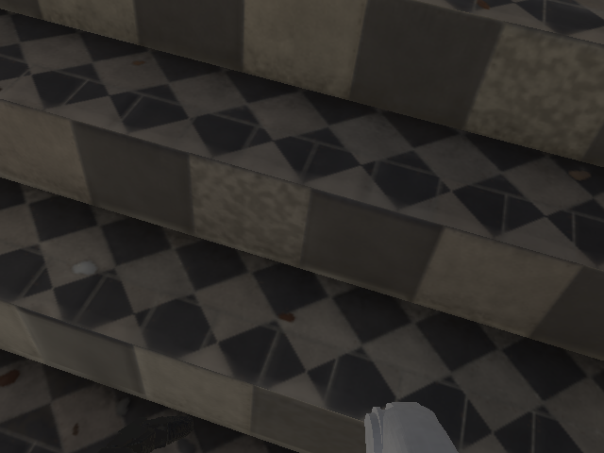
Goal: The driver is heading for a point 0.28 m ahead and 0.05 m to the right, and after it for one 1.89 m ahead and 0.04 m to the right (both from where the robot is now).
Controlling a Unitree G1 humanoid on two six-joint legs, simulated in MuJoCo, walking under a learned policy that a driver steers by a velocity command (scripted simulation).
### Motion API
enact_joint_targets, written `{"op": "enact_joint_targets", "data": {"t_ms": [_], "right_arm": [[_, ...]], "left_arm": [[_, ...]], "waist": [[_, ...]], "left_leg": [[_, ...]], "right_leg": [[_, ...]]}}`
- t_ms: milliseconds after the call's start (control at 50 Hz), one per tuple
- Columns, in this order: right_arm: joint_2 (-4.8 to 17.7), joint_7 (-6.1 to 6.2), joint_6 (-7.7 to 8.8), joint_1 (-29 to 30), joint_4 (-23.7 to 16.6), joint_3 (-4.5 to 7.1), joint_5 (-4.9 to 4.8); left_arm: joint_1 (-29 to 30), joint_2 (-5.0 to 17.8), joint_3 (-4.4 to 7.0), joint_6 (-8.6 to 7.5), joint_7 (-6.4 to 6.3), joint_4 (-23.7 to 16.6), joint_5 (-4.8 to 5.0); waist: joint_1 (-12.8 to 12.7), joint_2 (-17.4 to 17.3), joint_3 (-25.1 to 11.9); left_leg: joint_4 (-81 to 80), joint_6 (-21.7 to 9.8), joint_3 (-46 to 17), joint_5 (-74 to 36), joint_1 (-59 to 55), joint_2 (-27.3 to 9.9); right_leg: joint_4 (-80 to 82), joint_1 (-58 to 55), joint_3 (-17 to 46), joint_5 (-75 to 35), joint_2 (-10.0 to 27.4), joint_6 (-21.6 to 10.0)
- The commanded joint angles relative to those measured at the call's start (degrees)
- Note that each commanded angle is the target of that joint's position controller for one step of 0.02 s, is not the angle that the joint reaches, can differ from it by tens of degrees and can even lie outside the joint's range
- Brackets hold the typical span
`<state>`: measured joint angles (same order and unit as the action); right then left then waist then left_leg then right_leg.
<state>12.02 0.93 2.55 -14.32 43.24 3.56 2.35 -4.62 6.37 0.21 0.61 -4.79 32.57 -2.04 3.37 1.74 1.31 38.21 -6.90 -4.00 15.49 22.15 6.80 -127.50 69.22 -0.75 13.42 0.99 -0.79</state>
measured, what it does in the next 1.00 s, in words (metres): climbs: right foot 0.21 m higher, then left foot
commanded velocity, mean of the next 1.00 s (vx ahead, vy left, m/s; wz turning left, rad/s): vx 0.08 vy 0.00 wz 0.10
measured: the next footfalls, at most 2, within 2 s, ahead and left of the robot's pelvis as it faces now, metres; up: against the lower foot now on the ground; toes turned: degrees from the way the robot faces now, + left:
right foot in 0.36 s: +0.24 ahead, -0.16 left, +0.21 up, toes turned +3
left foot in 0.82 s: +0.35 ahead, +0.10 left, +0.20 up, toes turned +5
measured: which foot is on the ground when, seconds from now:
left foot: down 0.00-0.40, up 0.42-0.80, down 0.82-1.00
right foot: up 0.00-0.34, down 0.36-1.00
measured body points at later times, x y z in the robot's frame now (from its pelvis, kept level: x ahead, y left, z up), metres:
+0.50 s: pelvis +0.15 -0.05 +0.12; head +0.14 -0.06 +0.57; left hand +0.31 +0.15 +0.01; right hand +0.20 -0.30 -0.02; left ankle +0.06 +0.07 -0.46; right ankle +0.20 -0.15 -0.52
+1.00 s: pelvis +0.25 +0.01 +0.22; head +0.25 +0.02 +0.67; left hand +0.28 +0.24 +0.06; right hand +0.31 -0.21 +0.08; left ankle +0.31 +0.10 -0.52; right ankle +0.20 -0.15 -0.52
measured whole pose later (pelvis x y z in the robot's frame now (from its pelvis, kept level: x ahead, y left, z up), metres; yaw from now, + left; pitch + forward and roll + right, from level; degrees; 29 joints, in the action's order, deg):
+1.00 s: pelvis +0.25 +0.01 +0.22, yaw +1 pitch +0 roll +0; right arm 6.6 2.2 1.7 -20.6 49.0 1.4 0.1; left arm -18.8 9.3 2.1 -1.0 -2.4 53.3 0.4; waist -0.4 2.0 -1.6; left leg 29.1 -2.9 5.1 10.4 19.2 0.7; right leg -29.8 9.1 2.7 21.4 3.2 -0.4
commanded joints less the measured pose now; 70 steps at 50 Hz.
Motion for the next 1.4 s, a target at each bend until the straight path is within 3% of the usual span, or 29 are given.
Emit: {"op": "enact_joint_targets", "data": {"t_ms": [20,60,140,200,220,280,300,320,360,380,400,420,440,480,500,560,620,700,720,760,780,820,840,860,900,960,1020,1160,1400], "right_arm": [[6.67,0.13,0.7,-2.49,-0.7,1.24,0.15],[6.37,0.54,0.78,-6.23,1.65,1.37,0.33],[6.97,1.62,2.0,-13.36,7.27,1.8,-0.31],[6.34,3.75,1.99,-15.37,9.77,1.62,-0.39],[7.21,3.71,1.61,-14.83,9.57,1.66,-1.14],[4.69,3.55,-0.07,-14.56,10.55,1.26,-0.81],[4.92,2.79,-0.54,-8.48,7.97,0.91,-1.45],[6.63,2.13,-0.2,-8.54,6.34,1.36,-2.8],[9.59,0.36,1.61,-9.33,7.86,2.03,-4.99],[5.78,-0.19,2.41,-14.22,5.7,1.49,-4.93],[7.62,-2.21,1.79,-10.94,5.21,1.73,-3.76],[6.7,-3.09,-0.07,-9.21,5.54,2.38,-1.18],[3.96,-3.27,-1.24,-7.72,4.42,2.23,1.42],[-2.99,-0.72,-2.48,-3.31,-0.94,-0.11,2.01],[-3.37,-0.24,-2.43,-5.75,-1.01,-0.69,1.93],[-4.65,-0.45,-1.87,-7.71,-0.21,-1.32,-0.13],[-3.77,-0.41,-2.43,-4.99,-0.76,-1.16,-1.2],[-3.55,-1.1,-2.44,-1.38,-4.83,-2.04,-0.96],[-5.21,-1.34,-2.26,2.39,-6.09,-3.32,-3.09],[-4.38,-1.32,-2.95,0.09,-3.2,-2.72,-5.54],[-4.05,-0.67,-3.13,-7.24,-0.96,-1.91,-4.96],[-3.62,-0.06,-1.57,-13.15,3.23,-1.6,-2.05],[-3.6,0.15,-0.71,-12.0,2.76,-2.49,-0.34],[-4.22,0.29,-1.03,-9.69,2.15,-3.21,0.27],[-2.99,1.1,-0.81,-5.3,2.22,-2.73,-1.32],[-0.78,1.35,-0.43,-8.51,3.69,-1.49,-2.38],[0.24,1.02,0.04,-10.84,5.18,-0.87,-2.51],[-0.12,1.21,-0.77,-10.93,5.64,-1.04,-1.73],[0.21,1.48,-1.97,-10.12,8.3,-1.05,-2.24]], "left_arm": [[6.14,-1.97,-0.93,0.26,0.8,-5.59,-0.6],[11.4,-3.31,-1.67,1.12,0.65,-7.3,-1.02],[12.74,-3.22,-2.32,-0.19,1.74,-7.1,-1.26],[14.18,-4.26,-3.17,0.09,2.19,-6.79,-0.61],[14.37,-3.07,-3.16,0.3,2.29,-6.62,0.25],[13.57,-4.93,-3.96,0.32,2.39,-7.28,0.88],[6.29,-4.11,-3.69,0.34,2.52,-3.99,2.65],[2.59,-3.06,-3.18,0.08,2.36,-2.47,3.51],[-7.65,0.62,-1.6,-0.51,1.66,3.05,2.86],[-7.99,6.46,1.13,-1.67,1.24,4.76,1.8],[-13.63,8.01,1.29,0.36,0.23,6.9,0.67],[-8.13,7.18,1.74,1.73,-0.27,8.61,0.2],[-1.11,5.98,2.29,1.78,0.37,9.42,0.82],[3.01,5.95,3.02,-0.4,0.63,14.3,1.66],[2.43,5.17,3.09,-1.34,0.99,16.36,1.27],[-0.88,1.94,2.61,-3.35,1.99,20.36,0.72],[-2.42,3.91,2.97,-4.46,1.78,20.73,0.9],[-3.82,9.11,4.36,-4.84,0.27,18.7,0.89],[-5.43,11.06,4.84,-4.12,-0.4,17.36,0.0],[-12.15,10.65,5.0,-2.62,-1.42,17.71,-0.18],[-11.24,12.1,5.4,-2.78,-0.81,17.45,0.64],[-11.93,7.3,4.26,-2.98,1.51,17.66,1.74],[-15.22,3.83,3.29,-2.5,2.49,17.77,2.78],[-19.86,4.4,3.41,-1.27,3.13,17.09,4.78],[-18.3,4.3,2.64,-1.4,2.74,17.95,3.69],[-19.19,5.25,2.23,-1.71,2.31,20.18,2.14],[-20.67,4.64,1.56,-2.26,2.38,21.13,2.23],[-21.78,5.8,0.99,-1.84,1.3,22.07,1.39],[-23.98,4.66,-0.07,-2.1,0.38,21.46,1.71]], "waist": [[-0.1,-4.59,-4.31],[2.63,-9.37,-2.79],[4.28,-7.7,-2.11],[2.72,-5.11,-2.97],[2.68,-5.37,-3.14],[-0.14,-8.45,-5.23],[-4.13,-7.11,-9.5],[-5.09,-9.15,-14.09],[-8.62,-13.02,-19.9],[-3.94,-5.06,-23.79],[-8.21,10.5,-26.84],[-6.27,14.83,-24.76],[-3.71,7.84,-15.31],[0.34,-1.03,2.16],[1.87,-5.19,3.8],[3.33,-2.54,3.51],[3.34,1.01,1.65],[2.06,4.67,-2.09],[-0.37,7.1,-0.06],[-3.31,9.31,-1.7],[-0.14,10.29,-4.33],[1.69,-1.75,-2.85],[-1.11,-7.62,-4.33],[-5.52,-18.8,-7.8],[-6.31,-12.26,0.18],[-4.39,-6.08,1.1],[-3.83,-5.04,-2.99],[-2.83,-4.47,0.2],[-2.97,-1.28,2.02]], "left_leg": [[-12.86,4.89,-16.44,-3.83,-10.42,-12.99],[-18.22,3.43,-18.98,4.54,-12.22,-12.97],[-23.27,-1.42,-23.52,6.63,-22.61,-16.23],[-23.51,-2.29,-21.13,-20.83,-28.75,-19.56],[-26.43,-2.59,-17.61,-31.6,-27.72,-19.23],[-28.27,-4.87,-8.57,-52.16,-24.06,-17.94],[-26.09,-4.26,-0.52,-75.45,-16.2,-15.89],[-25.04,-6.27,-2.29,-97.59,-12.39,-17.82],[-13.09,-5.31,-0.9,-107.29,-20.12,-17.81],[-2.86,-1.05,-5.42,-92.21,-7.22,-14.54],[11.64,0.59,-2.08,-46.4,-2.77,-8.15],[35.02,2.44,-7.17,-7.87,-0.84,-3.34],[53.52,2.77,-9.41,-4.9,7.53,-3.09],[68.23,2.32,-7.9,0.45,21.62,-1.55],[69.53,2.31,-7.61,-0.9,24.2,-1.37],[70.34,2.3,-6.55,-6.26,28.48,-0.43],[65.22,3.13,-3.42,-9.77,30.55,-2.89],[37.39,5.28,3.84,-6.05,25.07,-10.39],[19.35,5.52,5.15,5.81,18.93,-11.61],[7.49,3.99,11.01,5.44,1.34,-9.18],[3.98,2.74,12.11,-0.52,-7.77,-8.07],[-7.74,2.17,5.49,-5.8,-11.71,-9.14],[-15.5,2.71,-9.23,-5.55,-10.92,-17.92],[-22.95,-1.24,-19.67,0.31,-9.68,-22.74],[-24.26,-0.45,-13.57,5.11,-3.37,-19.11],[-20.77,2.04,-5.68,-4.6,-8.97,-14.74],[-18.93,2.81,-4.35,-14.25,-16.63,-14.46],[-19.74,2.7,-1.74,-14.56,-15.53,-14.13],[-17.86,3.13,0.97,-11.9,-12.42,-13.34]], "right_leg": [[-4.34,11.45,-0.54,-2.13,1.46,-0.57],[-3.06,15.11,-3.29,-0.73,1.04,-0.45],[-2.82,23.11,-3.92,2.05,2.14,-0.87],[-0.77,22.61,-1.42,8.17,2.45,-3.33],[7.27,17.2,-4.99,14.11,1.69,-3.51],[26.21,-3.23,-3.36,23.99,1.61,-7.3],[37.29,-22.9,-9.7,27.22,-1.45,-7.6],[40.87,-37.15,-11.08,20.95,-4.78,-7.62],[60.51,-47.27,-7.19,11.36,-6.59,-6.94],[62.21,-62.97,11.83,2.35,0.32,-12.82],[83.02,-61.15,32.25,0.25,8.31,-17.21],[97.92,-50.33,45.01,16.9,11.18,-20.91],[98.3,-41.0,43.07,29.99,10.37,-21.92],[95.27,-27.71,32.51,36.0,10.02,-17.01],[93.45,-27.98,27.72,32.38,8.8,-14.22],[91.96,-31.37,16.88,20.42,6.8,-10.8],[93.01,-36.33,14.23,12.79,7.93,-11.57],[99.39,-44.26,13.72,6.57,8.89,-11.72],[103.11,-45.28,11.7,10.0,8.18,-9.52],[106.23,-41.53,11.53,10.63,10.0,-10.37],[105.1,-40.55,11.78,8.53,10.71,-9.52],[89.6,-43.26,5.72,0.25,5.27,-6.44],[83.65,-42.93,4.41,3.67,2.3,-2.87],[85.75,-46.09,3.44,9.5,2.53,-1.18],[94.56,-51.13,3.59,6.02,2.57,-0.58],[101.16,-53.76,4.96,1.78,3.08,-2.04],[103.2,-55.49,5.46,1.28,3.59,-2.55],[104.51,-55.23,5.46,1.52,4.74,-3.01],[105.4,-56.9,4.98,-4.75,5.73,-3.02]]}}
Keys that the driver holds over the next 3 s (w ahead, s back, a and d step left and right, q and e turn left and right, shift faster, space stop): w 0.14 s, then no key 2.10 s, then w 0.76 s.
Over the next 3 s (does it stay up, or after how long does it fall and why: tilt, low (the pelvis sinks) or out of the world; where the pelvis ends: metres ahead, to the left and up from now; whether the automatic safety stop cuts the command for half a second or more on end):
stays up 0.43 0.04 0.26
